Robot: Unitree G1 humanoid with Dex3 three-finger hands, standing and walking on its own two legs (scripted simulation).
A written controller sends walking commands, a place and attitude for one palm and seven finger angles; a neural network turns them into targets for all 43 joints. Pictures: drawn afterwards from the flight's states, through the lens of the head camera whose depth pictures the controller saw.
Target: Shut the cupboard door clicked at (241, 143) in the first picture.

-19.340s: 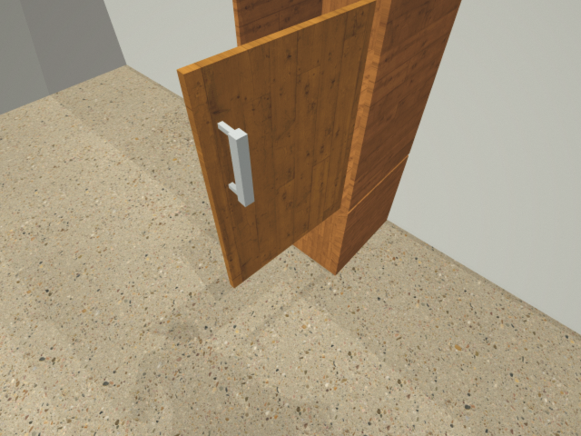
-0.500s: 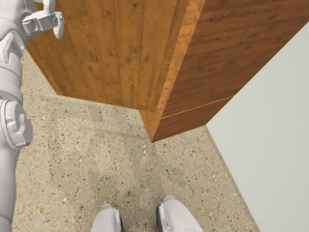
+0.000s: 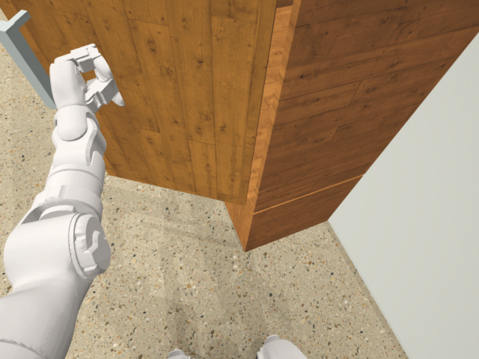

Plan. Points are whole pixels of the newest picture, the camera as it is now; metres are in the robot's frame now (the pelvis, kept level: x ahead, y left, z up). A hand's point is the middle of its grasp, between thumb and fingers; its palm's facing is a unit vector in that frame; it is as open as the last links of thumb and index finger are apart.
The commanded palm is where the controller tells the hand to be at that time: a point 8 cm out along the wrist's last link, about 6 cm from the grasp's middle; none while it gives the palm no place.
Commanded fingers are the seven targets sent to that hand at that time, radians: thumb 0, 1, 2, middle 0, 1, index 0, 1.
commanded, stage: pull the fist back off the door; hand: left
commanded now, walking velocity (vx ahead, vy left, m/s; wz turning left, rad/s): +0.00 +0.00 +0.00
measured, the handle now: (40, 63) +0.62 +0.26 +0.12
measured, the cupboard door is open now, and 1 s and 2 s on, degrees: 55 55 55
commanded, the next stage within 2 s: draw the hand back to the body in 0.38 s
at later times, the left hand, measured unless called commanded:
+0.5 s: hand (117, 121) +0.46 +0.12 +0.13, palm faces +0.13 -0.99 +0.00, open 3.1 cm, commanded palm +0.42 +0.18 +0.12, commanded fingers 0.00 0.90 0.90 -1.30 -1.50 -1.30 -1.50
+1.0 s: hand (42, 183) +0.35 +0.19 +0.16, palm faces +0.14 -0.99 -0.01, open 3.1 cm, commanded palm +0.30 +0.23 +0.16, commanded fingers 0.00 0.90 0.90 -1.13 -1.32 -1.13 -1.32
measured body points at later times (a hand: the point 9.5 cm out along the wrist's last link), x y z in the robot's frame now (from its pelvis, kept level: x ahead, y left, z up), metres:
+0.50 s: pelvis -0.02 -0.01 +0.01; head +0.04 -0.01 +0.46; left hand +0.45 +0.18 +0.13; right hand +0.08 -0.27 -0.11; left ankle -0.01 +0.12 -0.70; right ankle -0.01 -0.14 -0.70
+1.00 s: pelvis -0.02 -0.01 +0.03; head -0.01 -0.02 +0.48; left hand +0.33 +0.24 +0.17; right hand +0.12 -0.26 -0.08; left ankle -0.01 +0.12 -0.70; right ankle -0.01 -0.14 -0.70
